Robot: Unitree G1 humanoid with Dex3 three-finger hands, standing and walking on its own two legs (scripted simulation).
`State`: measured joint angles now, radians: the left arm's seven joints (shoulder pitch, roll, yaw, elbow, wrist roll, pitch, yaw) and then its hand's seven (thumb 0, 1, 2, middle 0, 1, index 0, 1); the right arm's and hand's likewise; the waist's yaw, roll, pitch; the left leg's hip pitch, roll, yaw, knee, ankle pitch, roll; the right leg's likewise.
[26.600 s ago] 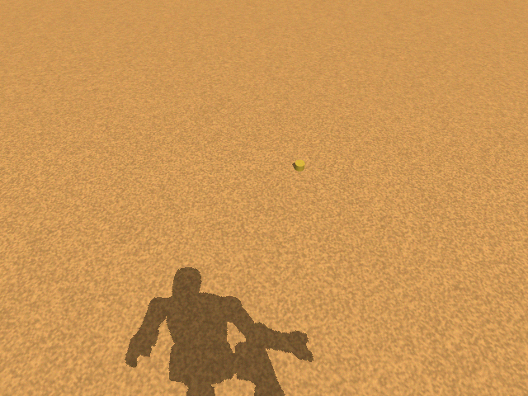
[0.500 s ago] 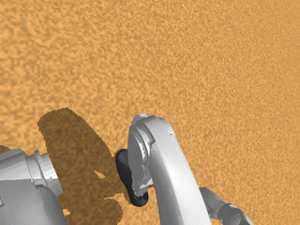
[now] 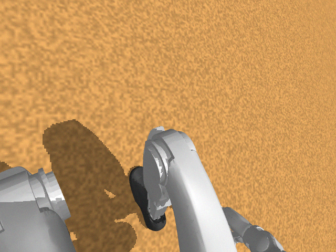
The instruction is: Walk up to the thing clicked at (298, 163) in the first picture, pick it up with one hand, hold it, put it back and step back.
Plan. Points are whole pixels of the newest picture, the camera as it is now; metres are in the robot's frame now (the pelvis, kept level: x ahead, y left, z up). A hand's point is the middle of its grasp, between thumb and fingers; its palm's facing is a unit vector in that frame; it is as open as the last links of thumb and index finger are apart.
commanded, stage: open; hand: left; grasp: from above
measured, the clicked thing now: out of the picture +0.42 +0.38 -0.28
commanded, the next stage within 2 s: withdraw in 0.08 s
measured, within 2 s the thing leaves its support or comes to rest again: neither
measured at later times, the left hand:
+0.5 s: hand out of the picture +0.43 +0.38 -0.18, palm faces -0.29 -0.12 -0.95, open 14.2 cm
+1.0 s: hand out of the picture +0.39 +0.38 -0.10, palm faces -0.51 -0.14 -0.85, open 13.7 cm
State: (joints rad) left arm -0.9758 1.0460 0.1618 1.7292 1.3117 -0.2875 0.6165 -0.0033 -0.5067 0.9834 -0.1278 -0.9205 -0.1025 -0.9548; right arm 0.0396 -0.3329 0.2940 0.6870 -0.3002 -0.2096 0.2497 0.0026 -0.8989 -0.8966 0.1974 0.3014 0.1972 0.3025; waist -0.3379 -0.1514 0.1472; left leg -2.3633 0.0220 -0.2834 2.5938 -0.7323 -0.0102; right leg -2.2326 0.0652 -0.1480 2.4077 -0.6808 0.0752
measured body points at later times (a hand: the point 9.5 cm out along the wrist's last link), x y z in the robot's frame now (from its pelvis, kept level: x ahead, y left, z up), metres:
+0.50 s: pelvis +0.00 +0.00 +0.01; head +0.24 +0.13 +0.37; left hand +0.44 +0.38 -0.12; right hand +0.10 -0.26 -0.07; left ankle +0.06 +0.13 -0.26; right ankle +0.11 -0.13 -0.26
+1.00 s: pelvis -0.02 -0.01 +0.05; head +0.20 +0.10 +0.43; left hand +0.41 +0.38 -0.05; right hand +0.09 -0.28 -0.04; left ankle +0.06 +0.13 -0.26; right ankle +0.11 -0.13 -0.26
